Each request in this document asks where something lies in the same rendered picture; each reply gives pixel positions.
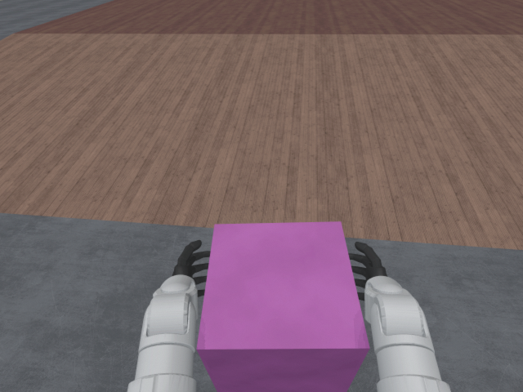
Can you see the right robot forearm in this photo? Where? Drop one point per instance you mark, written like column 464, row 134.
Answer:
column 401, row 339

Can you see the left robot forearm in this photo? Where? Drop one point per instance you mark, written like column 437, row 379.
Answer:
column 167, row 345

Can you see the robot right hand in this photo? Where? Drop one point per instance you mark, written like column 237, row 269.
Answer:
column 372, row 263

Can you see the robot left hand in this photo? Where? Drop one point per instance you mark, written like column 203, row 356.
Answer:
column 184, row 265

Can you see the carton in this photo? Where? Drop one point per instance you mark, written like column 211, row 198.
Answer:
column 281, row 311

